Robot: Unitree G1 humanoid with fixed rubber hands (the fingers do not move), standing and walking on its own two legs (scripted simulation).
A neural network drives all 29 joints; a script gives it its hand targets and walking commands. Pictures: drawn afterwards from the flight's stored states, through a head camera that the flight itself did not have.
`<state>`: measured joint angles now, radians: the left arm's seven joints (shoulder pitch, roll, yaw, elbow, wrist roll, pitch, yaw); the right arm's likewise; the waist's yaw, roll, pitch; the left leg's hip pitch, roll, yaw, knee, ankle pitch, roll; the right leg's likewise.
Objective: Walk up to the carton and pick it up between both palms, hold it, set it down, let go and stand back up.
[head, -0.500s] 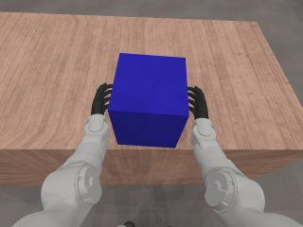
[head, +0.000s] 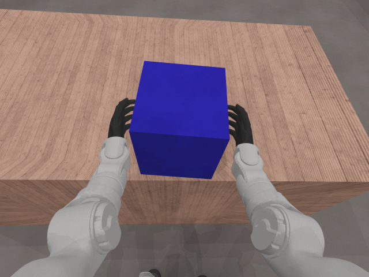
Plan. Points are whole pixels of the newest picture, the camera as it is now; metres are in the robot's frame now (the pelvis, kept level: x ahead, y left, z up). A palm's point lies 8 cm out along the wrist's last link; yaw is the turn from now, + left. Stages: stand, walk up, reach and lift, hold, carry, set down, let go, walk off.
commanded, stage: set down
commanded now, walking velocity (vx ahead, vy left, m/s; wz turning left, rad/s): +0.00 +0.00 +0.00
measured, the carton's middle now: (180, 124) +0.47 +0.01 -0.01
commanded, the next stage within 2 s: none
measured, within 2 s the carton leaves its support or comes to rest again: neither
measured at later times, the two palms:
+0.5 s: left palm (107, 136) +0.43 +0.19 +0.00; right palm (255, 139) +0.42 -0.17 +0.00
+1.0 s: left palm (88, 109) +0.43 +0.20 +0.10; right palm (277, 118) +0.42 -0.19 +0.09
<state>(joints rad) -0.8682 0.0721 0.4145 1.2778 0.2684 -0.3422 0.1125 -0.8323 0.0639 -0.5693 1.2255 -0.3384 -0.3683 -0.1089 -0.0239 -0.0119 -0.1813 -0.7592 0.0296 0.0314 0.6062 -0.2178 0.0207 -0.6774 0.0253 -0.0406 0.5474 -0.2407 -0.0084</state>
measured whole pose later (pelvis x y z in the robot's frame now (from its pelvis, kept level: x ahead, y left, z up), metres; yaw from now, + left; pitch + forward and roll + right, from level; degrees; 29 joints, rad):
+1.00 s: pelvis +0.00 -0.02 +0.00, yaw +1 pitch +17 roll -1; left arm -0.87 0.30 0.04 1.19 -0.23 -0.13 -0.01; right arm -0.78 -0.19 -0.02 1.05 0.25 -0.09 -0.10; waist -0.01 -0.02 -0.24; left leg -0.65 0.03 0.03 0.57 -0.21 0.00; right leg -0.59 0.02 -0.04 0.56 -0.26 -0.02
